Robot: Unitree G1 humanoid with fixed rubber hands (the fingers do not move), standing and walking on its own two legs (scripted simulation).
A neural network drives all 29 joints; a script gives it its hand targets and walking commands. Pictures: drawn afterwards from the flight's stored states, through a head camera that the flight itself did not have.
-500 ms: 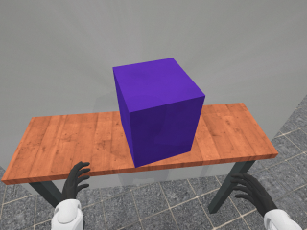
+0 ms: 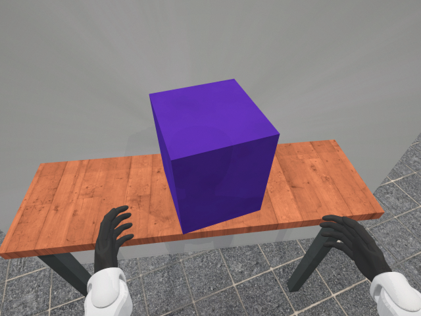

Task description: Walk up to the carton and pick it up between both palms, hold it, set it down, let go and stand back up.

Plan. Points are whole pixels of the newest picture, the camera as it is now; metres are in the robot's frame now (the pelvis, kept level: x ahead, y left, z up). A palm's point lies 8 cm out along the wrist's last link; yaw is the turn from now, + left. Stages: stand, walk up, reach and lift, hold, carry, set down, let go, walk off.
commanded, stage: reach and lift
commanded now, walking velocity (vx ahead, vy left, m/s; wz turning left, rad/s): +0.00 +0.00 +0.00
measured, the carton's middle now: (208, 156) +0.44 +0.02 +0.06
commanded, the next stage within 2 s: none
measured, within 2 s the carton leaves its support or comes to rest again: neither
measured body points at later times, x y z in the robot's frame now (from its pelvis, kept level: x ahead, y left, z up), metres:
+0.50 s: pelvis +0.00 +0.00 +0.00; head -0.02 -0.01 +0.45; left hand +0.25 +0.17 +0.10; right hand +0.30 -0.26 +0.09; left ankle +0.01 +0.14 -0.75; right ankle +0.01 -0.09 -0.75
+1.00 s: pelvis -0.01 -0.01 +0.00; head -0.03 -0.02 +0.45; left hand +0.29 +0.18 +0.17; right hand +0.39 -0.23 +0.16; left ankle +0.01 +0.14 -0.75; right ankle +0.01 -0.09 -0.75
